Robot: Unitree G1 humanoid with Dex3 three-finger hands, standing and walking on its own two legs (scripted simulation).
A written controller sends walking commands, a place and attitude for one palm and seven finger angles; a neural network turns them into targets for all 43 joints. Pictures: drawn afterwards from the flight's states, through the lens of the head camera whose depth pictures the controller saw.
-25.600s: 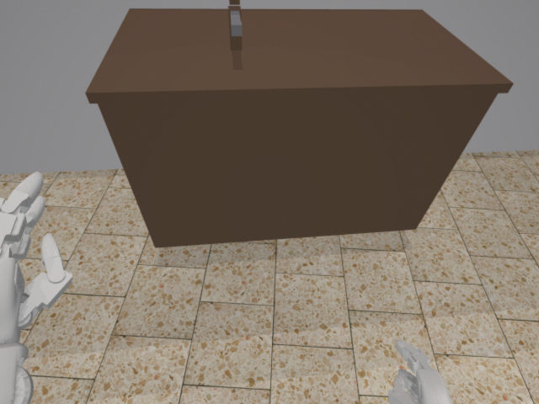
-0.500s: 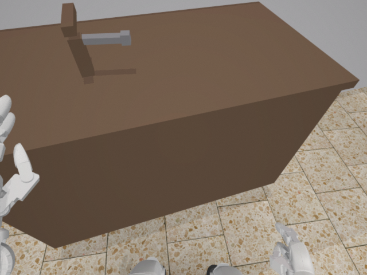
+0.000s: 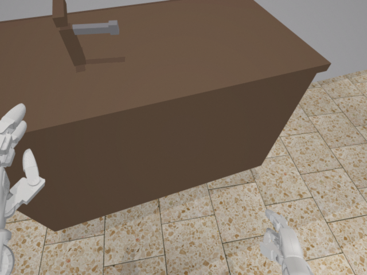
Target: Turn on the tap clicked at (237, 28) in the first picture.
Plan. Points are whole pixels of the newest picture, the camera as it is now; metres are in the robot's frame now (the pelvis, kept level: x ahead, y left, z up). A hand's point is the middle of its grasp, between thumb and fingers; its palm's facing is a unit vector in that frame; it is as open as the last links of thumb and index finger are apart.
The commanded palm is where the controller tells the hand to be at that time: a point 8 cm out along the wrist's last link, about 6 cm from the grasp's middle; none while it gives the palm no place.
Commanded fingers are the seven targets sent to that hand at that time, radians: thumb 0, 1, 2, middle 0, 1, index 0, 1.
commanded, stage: stop stepping back and stand still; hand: left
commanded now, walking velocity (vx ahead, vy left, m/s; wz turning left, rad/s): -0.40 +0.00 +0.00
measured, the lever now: (113, 27) +0.73 +0.23 +0.14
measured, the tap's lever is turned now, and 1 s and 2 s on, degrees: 79 79 79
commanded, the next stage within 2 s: stand and check the lever's angle in 0.82 s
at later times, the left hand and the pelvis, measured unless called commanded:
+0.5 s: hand (3, 271) +0.12 +0.22 +0.16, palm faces +0.44 -0.80 -0.41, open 7.4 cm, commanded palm +0.06 +0.26 +0.17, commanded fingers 0.00 0.90 0.90 -0.20 -0.30 -0.20 -0.30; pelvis -0.09 -0.02 -0.01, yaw +2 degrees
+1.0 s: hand out of the picture +0.08 +0.22 +0.16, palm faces +0.48 -0.78 -0.41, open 7.4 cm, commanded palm +0.02 +0.26 +0.17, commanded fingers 0.00 0.90 0.90 -0.20 -0.30 -0.20 -0.30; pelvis -0.12 -0.03 -0.01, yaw +4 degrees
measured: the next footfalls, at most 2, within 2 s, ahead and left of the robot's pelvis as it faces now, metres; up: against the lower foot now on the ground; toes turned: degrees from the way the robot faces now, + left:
left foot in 0.04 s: -0.01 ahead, +0.14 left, +0.00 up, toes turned +4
left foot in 0.90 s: -0.07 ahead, +0.12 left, +0.00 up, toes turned +7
